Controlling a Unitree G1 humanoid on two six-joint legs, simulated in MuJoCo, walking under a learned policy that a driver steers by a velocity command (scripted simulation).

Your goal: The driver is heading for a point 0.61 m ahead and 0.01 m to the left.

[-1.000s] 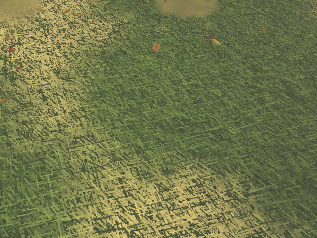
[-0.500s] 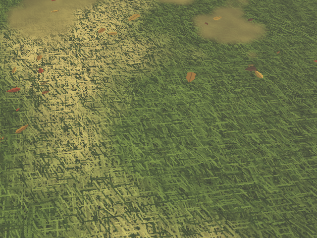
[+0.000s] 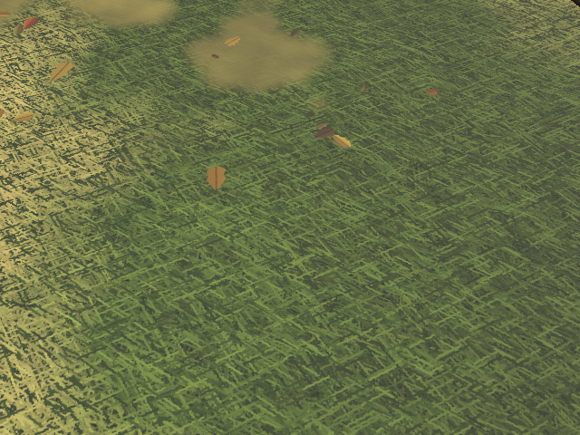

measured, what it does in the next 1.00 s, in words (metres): walks ahead: right foot, then left foot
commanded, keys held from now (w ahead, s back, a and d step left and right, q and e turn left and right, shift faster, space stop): e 0.12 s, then no key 0.74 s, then w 0.14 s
